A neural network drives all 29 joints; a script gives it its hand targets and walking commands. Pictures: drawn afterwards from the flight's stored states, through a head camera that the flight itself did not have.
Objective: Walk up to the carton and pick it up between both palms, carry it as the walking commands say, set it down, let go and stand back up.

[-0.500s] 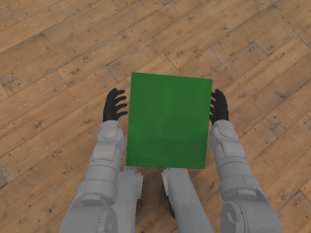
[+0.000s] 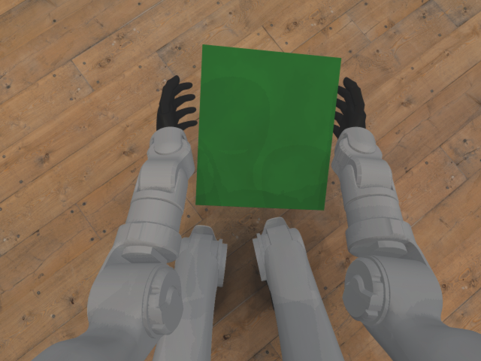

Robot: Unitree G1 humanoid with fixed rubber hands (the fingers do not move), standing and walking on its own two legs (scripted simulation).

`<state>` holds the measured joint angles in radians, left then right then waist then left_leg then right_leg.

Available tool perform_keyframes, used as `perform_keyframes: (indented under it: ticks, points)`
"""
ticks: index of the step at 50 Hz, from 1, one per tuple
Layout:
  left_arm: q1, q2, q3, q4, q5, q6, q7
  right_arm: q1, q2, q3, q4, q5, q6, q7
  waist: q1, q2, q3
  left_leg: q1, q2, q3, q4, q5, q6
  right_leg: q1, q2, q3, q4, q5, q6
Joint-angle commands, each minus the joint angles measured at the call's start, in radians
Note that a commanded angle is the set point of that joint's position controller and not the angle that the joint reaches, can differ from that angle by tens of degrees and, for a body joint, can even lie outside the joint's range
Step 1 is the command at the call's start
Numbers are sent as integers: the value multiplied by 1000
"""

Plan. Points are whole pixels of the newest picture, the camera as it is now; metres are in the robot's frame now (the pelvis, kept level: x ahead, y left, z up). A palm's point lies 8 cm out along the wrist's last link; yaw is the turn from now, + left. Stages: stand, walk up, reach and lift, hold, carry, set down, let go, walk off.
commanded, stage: set down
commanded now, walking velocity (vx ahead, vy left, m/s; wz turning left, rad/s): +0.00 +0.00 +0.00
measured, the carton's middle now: (255, 133) +0.48 -0.05 -0.17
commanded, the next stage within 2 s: none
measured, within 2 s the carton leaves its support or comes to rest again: neither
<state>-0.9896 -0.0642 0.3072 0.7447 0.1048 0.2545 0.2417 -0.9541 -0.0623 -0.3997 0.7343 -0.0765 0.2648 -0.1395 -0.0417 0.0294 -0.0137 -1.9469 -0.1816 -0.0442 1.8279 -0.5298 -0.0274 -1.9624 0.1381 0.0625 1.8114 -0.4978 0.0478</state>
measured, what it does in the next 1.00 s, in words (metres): lowers itself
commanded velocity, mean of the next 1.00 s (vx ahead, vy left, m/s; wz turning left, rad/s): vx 0.00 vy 0.00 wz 0.00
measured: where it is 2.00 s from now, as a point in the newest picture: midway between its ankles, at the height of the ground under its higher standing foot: (241, 296)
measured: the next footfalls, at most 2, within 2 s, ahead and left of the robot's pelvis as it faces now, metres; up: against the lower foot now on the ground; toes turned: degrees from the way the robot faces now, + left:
none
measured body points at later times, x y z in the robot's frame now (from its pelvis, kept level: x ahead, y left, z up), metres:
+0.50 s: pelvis -0.02 -0.01 -0.06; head +0.34 -0.04 +0.20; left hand +0.50 +0.09 -0.22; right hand +0.48 -0.20 -0.23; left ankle +0.11 +0.10 -0.45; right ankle +0.12 -0.12 -0.45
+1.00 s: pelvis -0.02 -0.01 -0.11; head +0.34 -0.02 +0.15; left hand +0.52 +0.10 -0.28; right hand +0.51 -0.19 -0.27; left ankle +0.11 +0.10 -0.45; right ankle +0.12 -0.12 -0.45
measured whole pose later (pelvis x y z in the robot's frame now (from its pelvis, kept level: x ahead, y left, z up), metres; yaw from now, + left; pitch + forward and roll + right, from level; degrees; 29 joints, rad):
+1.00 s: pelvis -0.02 -0.01 -0.11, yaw +1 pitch +26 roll +1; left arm -1.38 0.17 0.18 0.90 -0.10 0.28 0.24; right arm -1.34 -0.19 -0.29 0.84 0.05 0.25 -0.18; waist -0.06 0.02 0.52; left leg -2.09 -0.20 -0.01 2.21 -0.57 -0.07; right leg -2.11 0.12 0.01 2.20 -0.54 0.03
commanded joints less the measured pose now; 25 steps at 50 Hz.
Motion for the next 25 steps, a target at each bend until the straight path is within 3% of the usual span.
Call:
perform_keyframes:
  ticks: [1,5,6,7,10,13,14,15,21,22,23,24,25]
  points:
    - [-731,-927,-502,-114,-130,-55,-272,-689,1057,581,-76,115,-20,263,-10,-77,-1278,532,-33,81,-166,172,21,697,16,-90,-180,222,6]
    - [-753,-917,-551,-181,-161,-66,-286,-690,1038,633,-154,134,-32,246,-24,-90,-1380,512,-37,86,-114,261,17,749,22,-86,-140,331,14]
    - [-779,-924,-573,-213,-187,-70,-284,-674,1046,642,-137,135,-28,238,-41,-92,-1398,492,-37,91,-108,257,11,794,21,-78,-138,349,10]
    - [-757,-898,-555,-194,-173,-66,-291,-701,1017,645,-170,137,-32,233,-22,-74,-1402,476,-40,101,-96,256,14,786,18,-73,-128,358,15]
    - [-786,-872,-592,-227,-189,-68,-292,-723,1014,657,-190,157,-38,217,-38,-66,-1423,475,-35,93,-76,259,17,787,23,-75,-98,361,14]
    - [-840,-827,-610,-278,-202,-63,-280,-764,967,682,-222,172,-31,207,-18,-49,-1533,506,-30,107,-39,263,8,810,20,-78,-61,367,10]
    - [-866,-827,-624,-286,-219,-59,-278,-797,944,685,-247,177,-33,202,-41,-52,-1554,509,-29,104,-25,261,10,837,18,-68,-60,366,2]
    - [-866,-800,-620,-304,-220,-57,-274,-809,937,697,-262,186,-28,197,-17,-53,-1615,538,-26,108,-15,266,8,859,16,-74,-42,363,4]
    - [-955,-677,-684,-372,-276,-21,-224,-905,794,749,-346,237,-4,170,-20,-37,-1874,709,-6,104,28,268,-5,968,8,-75,13,353,-6]
    - [-948,-685,-699,-434,-306,-14,-222,-947,823,787,-437,275,5,160,7,-49,-1936,749,-14,112,42,348,-1,1032,11,-93,32,451,2]
    - [-985,-656,-724,-490,-327,-8,-211,-972,783,789,-487,285,8,151,-11,-41,-1953,762,-12,113,52,362,0,1042,6,-95,46,480,4]
    - [-1004,-652,-722,-499,-337,-3,-205,-1000,789,790,-479,300,15,148,-20,-57,-1932,768,-11,103,47,341,8,1010,5,-102,48,442,7]
    - [-1014,-634,-710,-485,-335,2,-204,-987,796,788,-439,304,24,147,0,-56,-1875,733,-5,112,53,314,6,989,-1,-98,49,410,0]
